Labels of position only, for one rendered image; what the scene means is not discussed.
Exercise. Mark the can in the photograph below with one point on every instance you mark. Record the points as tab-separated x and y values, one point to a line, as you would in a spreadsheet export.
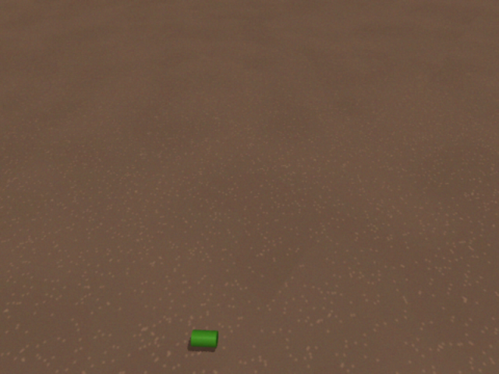
204	338

